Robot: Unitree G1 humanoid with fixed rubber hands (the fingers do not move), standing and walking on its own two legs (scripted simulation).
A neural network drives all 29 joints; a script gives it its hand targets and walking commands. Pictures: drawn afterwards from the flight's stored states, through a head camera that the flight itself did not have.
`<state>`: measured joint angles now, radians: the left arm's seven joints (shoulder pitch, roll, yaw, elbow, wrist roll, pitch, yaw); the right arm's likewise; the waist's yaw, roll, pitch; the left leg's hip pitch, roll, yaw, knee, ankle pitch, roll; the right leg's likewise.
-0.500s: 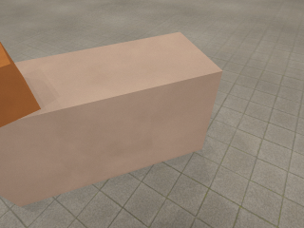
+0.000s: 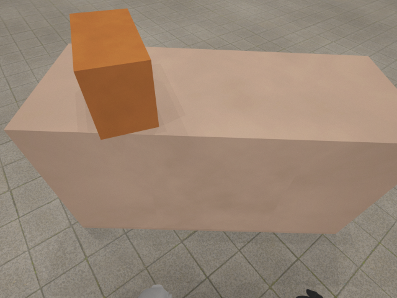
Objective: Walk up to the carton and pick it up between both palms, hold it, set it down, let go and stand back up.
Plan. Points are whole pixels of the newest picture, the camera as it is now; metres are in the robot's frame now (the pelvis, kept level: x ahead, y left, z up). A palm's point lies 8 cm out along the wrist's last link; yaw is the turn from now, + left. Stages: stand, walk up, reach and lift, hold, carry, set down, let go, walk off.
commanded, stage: walk up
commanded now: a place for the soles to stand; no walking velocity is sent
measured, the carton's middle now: (114, 70) +0.71 +0.26 +0.07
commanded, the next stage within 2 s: none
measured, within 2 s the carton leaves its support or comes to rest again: neither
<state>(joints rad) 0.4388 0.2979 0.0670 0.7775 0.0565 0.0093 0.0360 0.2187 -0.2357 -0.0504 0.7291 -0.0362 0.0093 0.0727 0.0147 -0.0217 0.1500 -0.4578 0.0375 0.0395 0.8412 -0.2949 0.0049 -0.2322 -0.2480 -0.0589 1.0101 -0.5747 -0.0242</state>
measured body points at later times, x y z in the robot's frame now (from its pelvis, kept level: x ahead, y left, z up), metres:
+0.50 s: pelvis +0.11 +0.09 +0.02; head +0.12 +0.05 +0.46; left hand +0.18 +0.36 -0.07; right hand +0.19 -0.16 -0.13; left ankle +0.14 +0.21 -0.63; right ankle +0.16 -0.05 -0.70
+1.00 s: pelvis +0.22 +0.22 +0.01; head +0.24 +0.18 +0.46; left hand +0.36 +0.46 -0.07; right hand +0.27 -0.04 -0.14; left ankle +0.22 +0.34 -0.69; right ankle +0.27 +0.15 -0.70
